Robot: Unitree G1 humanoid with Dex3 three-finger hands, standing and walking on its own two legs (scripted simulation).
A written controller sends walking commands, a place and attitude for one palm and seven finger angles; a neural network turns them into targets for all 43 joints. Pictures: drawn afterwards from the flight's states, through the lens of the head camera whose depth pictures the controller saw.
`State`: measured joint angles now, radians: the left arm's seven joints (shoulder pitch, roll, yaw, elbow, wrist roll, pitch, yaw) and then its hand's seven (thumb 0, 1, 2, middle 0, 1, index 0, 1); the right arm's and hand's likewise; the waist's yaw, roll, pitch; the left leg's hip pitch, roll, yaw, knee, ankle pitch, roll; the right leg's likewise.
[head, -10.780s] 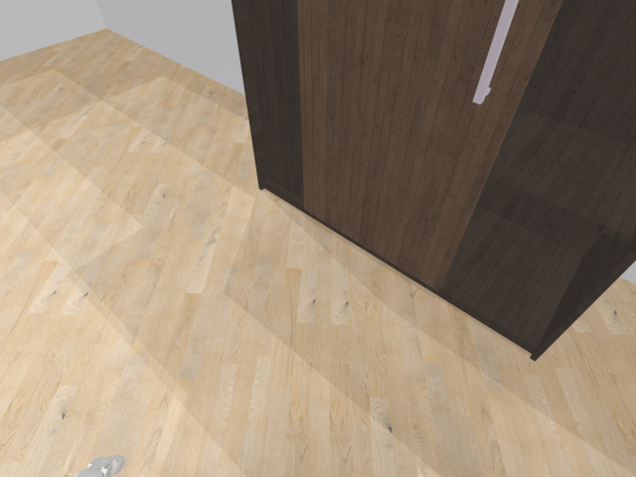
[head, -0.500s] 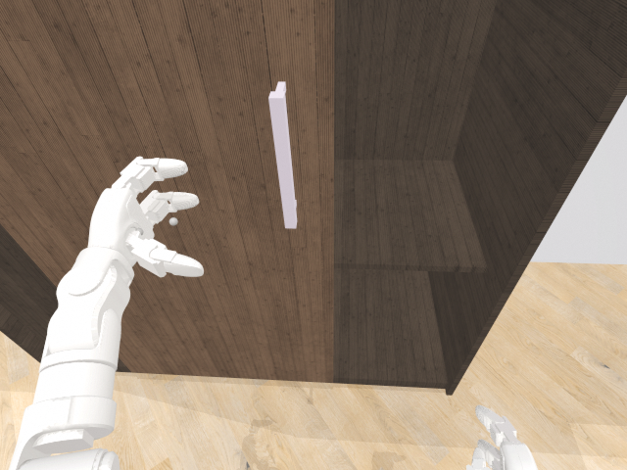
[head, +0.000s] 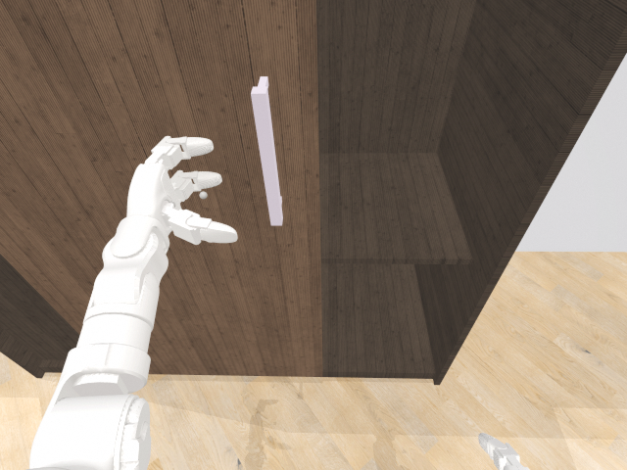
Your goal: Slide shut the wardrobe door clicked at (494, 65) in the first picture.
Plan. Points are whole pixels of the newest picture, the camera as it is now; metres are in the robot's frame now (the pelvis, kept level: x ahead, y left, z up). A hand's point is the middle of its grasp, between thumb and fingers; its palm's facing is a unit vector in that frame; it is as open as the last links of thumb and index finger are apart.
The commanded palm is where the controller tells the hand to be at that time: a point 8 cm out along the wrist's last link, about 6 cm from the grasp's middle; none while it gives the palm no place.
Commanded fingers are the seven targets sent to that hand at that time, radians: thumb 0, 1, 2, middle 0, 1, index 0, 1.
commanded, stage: move the hooked fingers beside the handle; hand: left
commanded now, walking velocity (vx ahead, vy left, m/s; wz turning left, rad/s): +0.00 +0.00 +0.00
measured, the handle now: (270, 158) +0.51 +0.08 +0.14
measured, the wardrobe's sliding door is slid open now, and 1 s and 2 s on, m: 0.36 0.36 0.36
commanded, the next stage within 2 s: feel for the door with the fingertips in 1.08 s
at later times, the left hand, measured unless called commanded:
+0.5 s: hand (231, 171) +0.46 +0.13 +0.16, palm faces +0.02 -1.00 +0.01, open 14.0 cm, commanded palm +0.42 +0.19 +0.15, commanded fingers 0.00 -0.50 0.30 -0.30 -1.20 -0.30 -1.20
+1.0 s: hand (224, 178) +0.45 +0.13 +0.16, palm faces +0.02 -1.00 +0.02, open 14.0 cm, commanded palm +0.42 +0.19 +0.15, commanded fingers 0.00 -0.50 0.30 -0.30 -1.20 -0.30 -1.20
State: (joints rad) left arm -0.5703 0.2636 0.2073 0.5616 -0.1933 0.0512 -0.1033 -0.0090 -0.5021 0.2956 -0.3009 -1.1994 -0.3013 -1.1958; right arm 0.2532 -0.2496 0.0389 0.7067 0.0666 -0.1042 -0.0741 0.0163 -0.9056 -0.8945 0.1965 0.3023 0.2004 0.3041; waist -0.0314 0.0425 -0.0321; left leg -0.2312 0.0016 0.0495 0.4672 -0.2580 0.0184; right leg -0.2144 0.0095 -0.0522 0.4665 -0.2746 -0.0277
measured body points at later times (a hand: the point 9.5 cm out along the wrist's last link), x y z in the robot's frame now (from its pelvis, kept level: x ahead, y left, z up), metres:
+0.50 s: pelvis +0.00 +0.00 +0.00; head +0.03 -0.02 +0.45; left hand +0.46 +0.18 +0.16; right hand +0.05 -0.26 -0.13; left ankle -0.01 +0.11 -0.74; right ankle -0.02 -0.10 -0.74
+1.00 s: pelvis +0.00 +0.01 +0.00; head +0.02 +0.00 +0.45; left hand +0.44 +0.19 +0.16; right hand +0.11 -0.24 -0.12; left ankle -0.01 +0.11 -0.74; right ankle -0.02 -0.10 -0.74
